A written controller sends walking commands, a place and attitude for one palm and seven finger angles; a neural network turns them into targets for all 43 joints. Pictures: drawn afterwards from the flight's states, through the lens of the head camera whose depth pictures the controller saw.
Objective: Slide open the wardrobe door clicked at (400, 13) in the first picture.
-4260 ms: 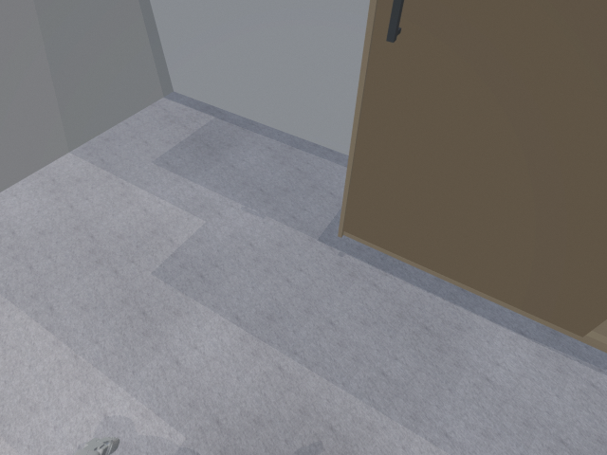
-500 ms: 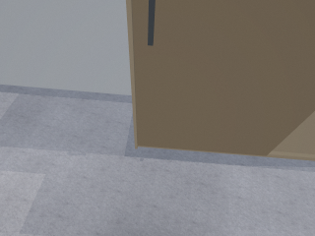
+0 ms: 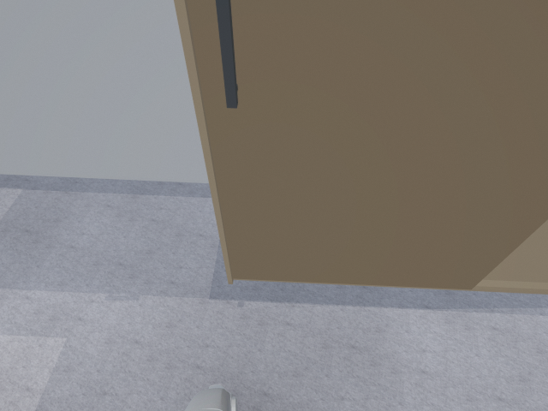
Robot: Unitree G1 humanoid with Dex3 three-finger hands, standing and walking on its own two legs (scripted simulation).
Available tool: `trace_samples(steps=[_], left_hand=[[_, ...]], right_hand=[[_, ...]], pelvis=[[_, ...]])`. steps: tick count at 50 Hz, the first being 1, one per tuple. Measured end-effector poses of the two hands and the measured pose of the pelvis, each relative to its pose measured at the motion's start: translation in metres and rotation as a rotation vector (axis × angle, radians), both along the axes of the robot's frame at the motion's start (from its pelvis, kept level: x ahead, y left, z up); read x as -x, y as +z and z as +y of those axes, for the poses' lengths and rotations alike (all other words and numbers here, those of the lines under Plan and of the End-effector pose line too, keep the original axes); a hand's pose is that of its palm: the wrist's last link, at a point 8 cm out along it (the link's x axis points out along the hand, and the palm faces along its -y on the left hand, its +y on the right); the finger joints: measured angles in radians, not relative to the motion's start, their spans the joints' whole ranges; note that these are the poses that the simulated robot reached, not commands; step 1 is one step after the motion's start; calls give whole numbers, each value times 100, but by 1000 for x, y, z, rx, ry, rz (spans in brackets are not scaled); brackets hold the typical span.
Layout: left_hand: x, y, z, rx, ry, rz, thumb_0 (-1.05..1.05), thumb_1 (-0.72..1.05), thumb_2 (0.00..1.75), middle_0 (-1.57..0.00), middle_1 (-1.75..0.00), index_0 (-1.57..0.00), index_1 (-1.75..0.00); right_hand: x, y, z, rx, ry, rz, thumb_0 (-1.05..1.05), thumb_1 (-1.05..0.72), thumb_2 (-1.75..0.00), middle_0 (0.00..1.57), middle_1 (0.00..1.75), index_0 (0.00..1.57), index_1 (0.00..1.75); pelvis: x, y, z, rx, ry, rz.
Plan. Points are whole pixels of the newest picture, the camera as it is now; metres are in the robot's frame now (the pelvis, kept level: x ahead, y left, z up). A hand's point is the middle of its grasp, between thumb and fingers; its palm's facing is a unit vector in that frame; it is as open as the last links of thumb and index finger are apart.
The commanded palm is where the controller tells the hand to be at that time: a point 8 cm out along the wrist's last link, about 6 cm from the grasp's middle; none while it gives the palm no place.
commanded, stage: take the last steps up to it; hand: left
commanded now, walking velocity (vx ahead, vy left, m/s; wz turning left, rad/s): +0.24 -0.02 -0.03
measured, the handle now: (228, 42) +0.64 +0.13 +0.21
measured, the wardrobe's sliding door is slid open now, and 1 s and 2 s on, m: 0.00 0.00 0.00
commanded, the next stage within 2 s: come to a stop and stand still in 0.24 s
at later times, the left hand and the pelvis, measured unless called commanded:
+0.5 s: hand (192, 347) +0.25 +0.17 -0.16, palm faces -0.03 -0.97 -0.25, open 7.3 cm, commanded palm none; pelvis +0.16 -0.01 -0.01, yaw -2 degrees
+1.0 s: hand (144, 395) +0.17 +0.24 -0.18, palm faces +0.07 -0.98 -0.21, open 7.4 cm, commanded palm none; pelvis +0.13 +0.04 +0.00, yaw +0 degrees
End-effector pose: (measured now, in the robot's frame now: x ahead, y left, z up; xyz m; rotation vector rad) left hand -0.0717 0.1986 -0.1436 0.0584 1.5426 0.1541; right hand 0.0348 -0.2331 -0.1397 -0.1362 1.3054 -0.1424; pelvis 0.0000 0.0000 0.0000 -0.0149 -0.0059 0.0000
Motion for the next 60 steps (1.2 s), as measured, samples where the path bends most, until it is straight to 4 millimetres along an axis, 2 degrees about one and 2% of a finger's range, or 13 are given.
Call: trace_samples(steps=[5,9,14,20,23,27,30,33,38,42,45,51,60], left_hand=[[-15,-19,14,26,32,89,0,90,90,-20,-30,-20,-30],[-65,-19,33,7,-11,59,0,91,90,-20,-30,-20,-30],[-163,-5,49,-40,-60,-120,0,91,90,-19,-30,-19,-30],[-265,12,42,-95,-114,-300,0,92,90,-19,-30,-19,-30],[-299,11,29,-124,-142,-352,0,92,90,-19,-30,-19,-30],[-321,15,9,-116,-159,-351,0,92,90,-19,-30,-19,-30],[-327,17,2,-111,-132,-356,0,92,90,-19,-30,-20,-30],[-324,18,8,-118,-105,-358,-1,92,90,-20,-30,-20,-30],[-304,11,31,-119,-89,-323,-1,92,90,-20,-30,-20,-30],[-283,-6,57,-103,-70,-291,0,91,90,-20,-30,-20,-30],[-265,-15,74,-92,-44,-258,0,91,90,-20,-30,-20,-30],[-224,-6,90,-86,-22,-182,0,91,90,-19,-30,-20,-30],[-178,-1,79,-89,-52,-88,0,91,90,-19,-30,-19,-30]], right_hand=[[-77,-9,25,19,46,-99,0,-90,-90,20,30,19,30],[-100,-4,35,25,-7,-143,-1,-92,-90,20,30,20,30],[-105,7,23,48,-33,-102,-2,-95,-90,20,30,20,30],[-99,-4,13,1,-61,17,-1,-93,-90,20,30,20,30],[-100,-20,5,-32,-82,69,-1,-92,-90,20,30,20,30],[-109,-24,0,-54,-103,117,0,-91,-90,20,30,20,30],[-119,-20,-2,-45,-86,130,0,-91,-90,20,30,20,30],[-133,-16,-5,-27,-58,120,0,-91,-90,20,30,20,30],[-160,-8,-3,14,-24,36,0,-91,-90,20,30,19,30],[-170,-1,9,60,-1,-49,0,-91,-90,20,30,19,30],[-164,6,23,82,16,-66,0,-91,-90,20,29,19,30],[-148,16,47,77,23,-38,0,-92,-90,20,30,20,30],[-121,1,53,21,-24,-19,0,-92,-90,20,30,20,30]], pelvis=[[-43,-18,19,5,-11,-4],[-66,-14,26,-9,-42,-17],[-95,0,23,-20,-43,-10],[-131,2,6,-33,-38,-12],[-150,-7,-9,-56,-43,-19],[-165,-5,-17,-37,-26,-11],[-166,-2,-18,-41,-13,-9],[-162,0,-14,-40,-4,-7],[-151,-1,0,-30,1,-4],[-142,-9,19,-5,0,-6],[-136,-10,31,-6,1,-17],[-130,3,44,-5,-6,-8],[-118,1,45,-39,-24,0]])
